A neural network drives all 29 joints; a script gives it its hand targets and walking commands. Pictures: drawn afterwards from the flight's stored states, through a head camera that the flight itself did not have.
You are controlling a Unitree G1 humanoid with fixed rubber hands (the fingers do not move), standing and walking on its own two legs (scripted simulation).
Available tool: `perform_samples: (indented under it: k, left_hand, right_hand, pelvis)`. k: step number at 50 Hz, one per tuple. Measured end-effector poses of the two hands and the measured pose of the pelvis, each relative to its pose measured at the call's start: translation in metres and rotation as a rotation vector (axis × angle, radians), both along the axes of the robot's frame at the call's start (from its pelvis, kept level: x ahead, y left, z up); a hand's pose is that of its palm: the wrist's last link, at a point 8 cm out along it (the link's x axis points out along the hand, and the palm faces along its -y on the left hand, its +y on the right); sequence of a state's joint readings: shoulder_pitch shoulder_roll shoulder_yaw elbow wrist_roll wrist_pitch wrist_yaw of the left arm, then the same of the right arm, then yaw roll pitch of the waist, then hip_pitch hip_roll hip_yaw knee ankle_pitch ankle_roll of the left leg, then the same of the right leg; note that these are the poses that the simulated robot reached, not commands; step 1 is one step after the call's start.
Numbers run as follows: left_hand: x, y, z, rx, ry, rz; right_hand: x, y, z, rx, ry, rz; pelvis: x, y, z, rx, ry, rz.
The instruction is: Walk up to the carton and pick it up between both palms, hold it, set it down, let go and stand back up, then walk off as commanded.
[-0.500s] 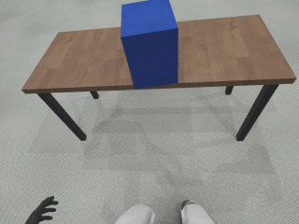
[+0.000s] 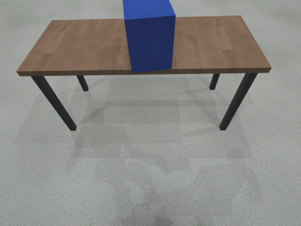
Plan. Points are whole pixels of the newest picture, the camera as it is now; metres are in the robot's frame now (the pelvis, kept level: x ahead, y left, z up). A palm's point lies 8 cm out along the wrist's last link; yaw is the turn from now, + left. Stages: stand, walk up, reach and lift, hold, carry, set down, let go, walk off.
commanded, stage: walk off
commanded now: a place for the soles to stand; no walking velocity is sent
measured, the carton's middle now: (147, 32) +0.93 +0.04 +0.00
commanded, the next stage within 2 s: stand in 1.68 s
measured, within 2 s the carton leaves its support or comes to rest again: neither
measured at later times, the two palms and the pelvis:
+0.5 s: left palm out of the picture +0.14 +0.43 -0.10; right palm (239, 217) +0.16 -0.21 -0.09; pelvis +0.09 +0.10 -0.01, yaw +2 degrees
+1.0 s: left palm (24, 202) +0.20 +0.40 -0.11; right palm (239, 175) +0.27 -0.24 -0.09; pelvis +0.17 +0.07 +0.00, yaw +1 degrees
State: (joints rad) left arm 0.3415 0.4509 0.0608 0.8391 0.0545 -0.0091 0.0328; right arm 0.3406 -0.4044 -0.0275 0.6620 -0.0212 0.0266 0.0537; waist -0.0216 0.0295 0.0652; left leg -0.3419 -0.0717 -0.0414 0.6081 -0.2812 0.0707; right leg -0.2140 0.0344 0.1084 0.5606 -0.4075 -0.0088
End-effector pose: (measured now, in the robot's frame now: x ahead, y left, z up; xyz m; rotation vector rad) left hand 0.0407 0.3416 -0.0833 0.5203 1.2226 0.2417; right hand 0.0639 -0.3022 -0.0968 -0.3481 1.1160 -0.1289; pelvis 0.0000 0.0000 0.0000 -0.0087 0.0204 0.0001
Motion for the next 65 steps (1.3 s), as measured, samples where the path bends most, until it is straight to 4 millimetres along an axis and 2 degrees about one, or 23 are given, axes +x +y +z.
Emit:
perform_samples:
  k: [4,8,12,15,19,22,24,27,30,33,37,42,46,50,54,59,62,65]
  left_hand:
    - [-0.009,-0.002,0.012,0.016,-0.016,-0.005]
    - [-0.013,0.004,0.023,0.031,-0.012,0.009]
    - [-0.012,0.023,0.030,0.054,0.005,0.022]
    - [-0.005,0.042,0.027,0.056,0.010,0.028]
    - [0.020,0.070,0.005,0.026,0.006,0.026]
    - [0.057,0.087,-0.018,-0.018,-0.055,0.022]
    - [0.083,0.092,-0.020,-0.051,-0.107,0.006]
    - [0.114,0.095,-0.013,-0.093,-0.155,-0.018]
    - [0.129,0.101,-0.008,-0.113,-0.153,-0.026]
    - [0.133,0.105,-0.015,-0.119,-0.118,-0.016]
    - [0.129,0.101,-0.032,-0.139,-0.040,0.019]
    - [0.129,0.087,-0.039,-0.147,0.047,0.037]
    - [0.140,0.076,-0.034,-0.123,0.068,0.035]
    - [0.160,0.062,-0.027,-0.089,0.040,0.019]
    - [0.189,0.057,-0.011,-0.056,-0.030,0.004]
    - [0.223,0.058,0.000,-0.035,-0.116,-0.023]
    - [0.236,0.056,0.002,-0.044,-0.168,-0.032]
    - [0.241,0.052,0.000,-0.061,-0.204,-0.036]
  right_hand:
    - [0.010,0.000,-0.003,0.025,-0.021,-0.006]
    - [0.028,0.008,-0.002,0.043,-0.036,0.027]
    - [0.051,0.027,-0.008,0.070,-0.055,0.048]
    - [0.071,0.047,-0.012,0.078,-0.077,0.052]
    - [0.098,0.074,-0.016,0.048,-0.093,0.053]
    - [0.102,0.088,-0.015,-0.002,-0.069,0.056]
    - [0.100,0.090,-0.003,-0.037,-0.058,0.028]
    - [0.099,0.091,0.018,-0.080,-0.041,-0.007]
    - [0.105,0.095,0.030,-0.108,-0.027,-0.008]
    - [0.115,0.099,0.029,-0.127,-0.014,0.004]
    - [0.138,0.097,0.029,-0.143,-0.013,0.000]
    - [0.174,0.084,0.032,-0.161,-0.020,0.009]
    - [0.194,0.073,0.022,-0.142,-0.011,0.016]
    - [0.209,0.059,0.008,-0.109,-0.022,-0.002]
    - [0.213,0.054,0.000,-0.079,-0.009,-0.011]
    - [0.205,0.056,-0.011,-0.054,0.009,-0.022]
    - [0.199,0.054,-0.008,-0.059,0.009,-0.023]
    - [0.195,0.050,-0.002,-0.074,-0.003,-0.026]
  pelvis:
    - [0.007,-0.004,0.003,-0.012,0.002,0.000]
    - [0.015,0.003,0.007,0.024,0.013,0.021]
    - [0.029,0.019,0.006,0.031,0.014,0.030]
    - [0.044,0.037,0.002,0.016,0.002,0.030]
    - [0.067,0.067,-0.011,-0.020,-0.007,0.029]
    - [0.080,0.087,-0.018,-0.014,-0.067,0.046]
    - [0.089,0.096,-0.013,-0.029,-0.099,0.038]
    - [0.100,0.105,0.001,-0.046,-0.123,0.026]
    - [0.107,0.112,0.011,-0.054,-0.114,0.028]
    - [0.113,0.117,0.008,-0.064,-0.116,0.036]
    - [0.127,0.114,0.004,-0.050,-0.110,0.042]
    - [0.144,0.102,0.004,-0.034,-0.058,0.039]
    - [0.156,0.088,0.002,-0.015,-0.023,0.037]
    - [0.168,0.072,-0.002,-0.005,-0.029,0.024]
    - [0.173,0.063,0.002,0.010,-0.020,0.027]
    - [0.171,0.063,0.000,0.009,-0.029,0.027]
    - [0.166,0.064,0.001,0.015,-0.036,0.029]
    - [0.161,0.062,0.000,0.017,-0.042,0.029]
